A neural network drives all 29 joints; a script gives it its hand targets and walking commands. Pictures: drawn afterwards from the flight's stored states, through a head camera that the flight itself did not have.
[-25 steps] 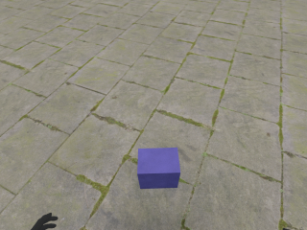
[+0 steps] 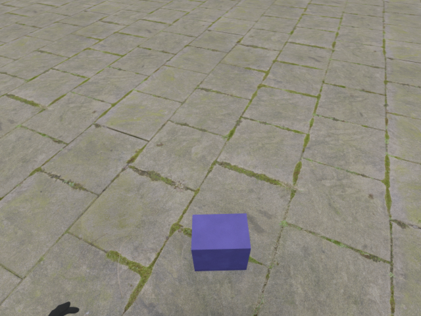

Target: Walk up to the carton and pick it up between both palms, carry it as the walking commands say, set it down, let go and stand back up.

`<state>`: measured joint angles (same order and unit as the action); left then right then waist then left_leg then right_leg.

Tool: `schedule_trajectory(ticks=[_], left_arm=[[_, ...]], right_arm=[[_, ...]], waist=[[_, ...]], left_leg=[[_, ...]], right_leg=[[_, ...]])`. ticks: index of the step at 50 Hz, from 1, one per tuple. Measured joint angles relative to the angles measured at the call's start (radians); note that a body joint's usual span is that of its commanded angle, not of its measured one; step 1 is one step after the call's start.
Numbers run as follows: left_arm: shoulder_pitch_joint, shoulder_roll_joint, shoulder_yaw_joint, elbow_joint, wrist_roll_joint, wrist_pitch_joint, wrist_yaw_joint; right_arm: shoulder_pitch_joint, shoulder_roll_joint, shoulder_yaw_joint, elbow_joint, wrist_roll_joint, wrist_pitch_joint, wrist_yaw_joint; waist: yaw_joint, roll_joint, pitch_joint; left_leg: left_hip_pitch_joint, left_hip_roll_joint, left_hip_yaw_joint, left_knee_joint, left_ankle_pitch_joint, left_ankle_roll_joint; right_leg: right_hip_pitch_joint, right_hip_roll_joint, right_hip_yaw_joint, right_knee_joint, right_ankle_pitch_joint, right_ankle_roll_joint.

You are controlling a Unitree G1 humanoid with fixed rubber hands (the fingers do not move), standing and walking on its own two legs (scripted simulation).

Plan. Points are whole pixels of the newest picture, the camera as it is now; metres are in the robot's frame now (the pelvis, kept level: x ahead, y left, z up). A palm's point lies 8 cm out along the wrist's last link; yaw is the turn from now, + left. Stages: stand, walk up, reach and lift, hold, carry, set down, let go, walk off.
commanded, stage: walk up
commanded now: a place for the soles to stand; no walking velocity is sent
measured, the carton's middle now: (220, 243) +0.56 -0.01 -0.62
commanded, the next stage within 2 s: reach and lift in 1.78 s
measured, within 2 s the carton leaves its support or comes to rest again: neither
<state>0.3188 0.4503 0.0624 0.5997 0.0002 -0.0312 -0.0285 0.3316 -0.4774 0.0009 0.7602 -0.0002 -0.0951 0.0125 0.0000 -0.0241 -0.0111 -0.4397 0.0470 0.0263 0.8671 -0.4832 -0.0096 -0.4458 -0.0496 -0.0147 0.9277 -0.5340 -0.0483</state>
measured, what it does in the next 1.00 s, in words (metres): steps on the spot: left foot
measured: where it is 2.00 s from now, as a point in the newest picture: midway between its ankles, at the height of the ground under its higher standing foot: outside the picture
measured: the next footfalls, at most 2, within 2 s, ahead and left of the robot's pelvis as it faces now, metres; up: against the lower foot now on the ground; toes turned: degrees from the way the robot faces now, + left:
left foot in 0.48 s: +0.17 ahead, +0.13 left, +0.00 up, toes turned +1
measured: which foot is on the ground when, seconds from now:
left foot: down 0.00-0.18, up 0.20-0.46, down 0.48-1.00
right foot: down 0.00-1.00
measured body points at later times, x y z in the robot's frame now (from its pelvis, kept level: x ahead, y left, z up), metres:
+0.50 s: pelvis +0.06 -0.01 +0.00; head +0.12 -0.02 +0.45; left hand +0.14 +0.32 -0.07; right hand +0.17 -0.34 -0.10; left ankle +0.14 +0.13 -0.70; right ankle +0.06 -0.14 -0.70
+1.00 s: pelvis +0.08 +0.00 +0.00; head +0.10 +0.00 +0.45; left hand +0.20 +0.32 -0.07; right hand +0.18 -0.33 -0.09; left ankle +0.13 +0.13 -0.70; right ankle +0.08 -0.13 -0.70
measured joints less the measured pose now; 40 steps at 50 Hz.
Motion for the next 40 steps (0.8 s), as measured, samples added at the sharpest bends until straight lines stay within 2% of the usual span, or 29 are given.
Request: schedule_trajectory(ticks=[2,5,8,10,12,14,21,22,24,25,28,30,32,34,37,40], left_arm=[[-0.004,0.003,0.0,0.0,0.0,-0.002,0.0],[-0.022,0.007,0.004,-0.001,0.0,-0.016,-0.001],[-0.023,0.007,0.005,-0.001,0.0,-0.035,-0.005],[-0.004,0.007,0.006,0.0,0.0,-0.055,-0.003],[0.03,0.004,0.006,0.0,0.0,-0.056,-0.002],[0.061,0.004,0.006,0.0,0.0,-0.055,0.004],[0.099,0.004,0.006,0.0,0.0,-0.054,0.018],[0.096,0.004,0.006,0.0,0.0,-0.051,0.019],[0.086,0.003,0.006,0.0,0.0,-0.039,0.021],[0.076,0.003,0.006,0.0,0.0,-0.032,0.024],[0.038,0.003,0.006,0.0,0.0,-0.004,0.034],[0.015,0.004,0.005,-0.001,0.0,0.002,0.036],[0.005,0.004,0.005,-0.001,0.0,-0.009,0.036],[0.01,0.003,0.004,0.0,0.0,-0.023,0.036],[0.018,0.003,-0.002,0.003,0.0,-0.024,0.036],[0.004,0.003,-0.002,0.003,0.0,-0.023,0.036]], right_arm=[[0.017,0.0,0.0,0.0,0.0,-0.013,0.0],[0.034,0.0,0.0,0.0,0.0,-0.016,-0.004],[0.042,-0.001,0.0,0.001,0.0,0.0,-0.001],[0.037,0.002,0.0,0.001,0.0,0.016,-0.001],[0.028,0.003,0.0,0.0,0.0,0.033,-0.005],[0.013,-0.001,0.0,-0.001,0.0,0.031,-0.005],[-0.062,-0.001,0.0,-0.001,0.0,0.021,0.008],[-0.072,-0.001,0.0,-0.001,0.0,0.02,0.007],[-0.078,-0.001,0.0,-0.001,0.0,0.014,0.003],[-0.078,-0.001,0.0,0.0,0.0,0.008,-0.002],[-0.072,0.0,0.0,0.0,0.0,0.009,-0.014],[-0.071,0.0,0.0,0.0,0.0,0.019,-0.019],[-0.073,0.0,0.0,0.0,0.0,0.033,-0.02],[-0.074,0.002,0.0,0.001,0.0,0.051,-0.019],[-0.074,0.004,0.0,0.007,0.0,0.066,-0.015],[-0.074,0.006,0.0,0.008,0.0,0.045,-0.01]], waist=[[0.0,0.005,-0.001],[0.0,0.001,0.031],[0.001,0.0,0.041],[0.001,0.001,0.058],[0.002,0.003,0.062],[0.001,0.013,0.072],[0.0,0.029,0.121],[0.0,0.031,0.13],[0.0,0.034,0.139],[0.0,0.031,0.147],[0.0,0.02,0.146],[0.0,0.011,0.129],[0.001,0.002,0.115],[0.0,0.001,0.102],[0.0,0.007,0.067],[0.0,0.014,0.058]], left_leg=[[0.006,0.003,-0.006,-0.025,0.073,0.005],[0.03,0.012,-0.006,-0.035,0.059,0.005],[0.038,0.025,-0.006,-0.026,0.035,0.005],[0.016,0.028,-0.013,0.088,0.013,0.011],[-0.024,0.014,-0.014,0.234,-0.003,0.012],[-0.051,0.012,-0.015,0.288,0.031,0.012],[-0.059,0.012,-0.015,0.082,0.033,0.012],[-0.059,0.012,-0.012,0.041,0.05,0.012],[-0.041,0.009,0.001,-0.076,0.167,0.012],[-0.038,0.007,0.001,-0.083,0.208,0.007],[-0.037,0.006,0.001,-0.057,0.182,0.005],[-0.037,0.009,0.001,-0.057,0.172,0.005],[-0.039,0.009,0.003,-0.049,0.167,0.005],[-0.049,0.01,0.001,-0.007,0.127,0.005],[-0.046,0.01,0.0,0.02,0.048,0.005],[-0.039,0.006,0.003,-0.012,0.153,0.005]], right_leg=[[-0.028,0.006,0.0,0.054,0.0,0.009],[-0.054,0.006,0.0,0.067,-0.001,0.018],[-0.044,0.01,0.001,-0.027,0.033,0.019],[-0.03,0.019,-0.003,-0.023,0.121,0.019],[-0.003,0.019,-0.002,-0.026,0.104,0.017],[0.03,0.018,-0.003,-0.05,0.09,0.016],[0.069,0.009,-0.005,-0.075,0.078,0.023],[0.069,0.009,-0.007,-0.075,0.077,0.027],[0.069,0.01,-0.014,-0.071,0.071,0.039],[0.061,0.007,-0.013,-0.047,0.072,0.039],[0.031,0.011,-0.013,0.043,0.042,0.032],[0.028,0.011,-0.013,0.041,0.01,0.027],[0.048,0.011,-0.011,-0.033,0.013,0.014],[0.053,0.012,-0.012,-0.046,0.079,0.025],[0.053,0.009,-0.011,-0.038,0.063,0.039],[0.053,0.004,-0.009,-0.038,0.058,0.053]])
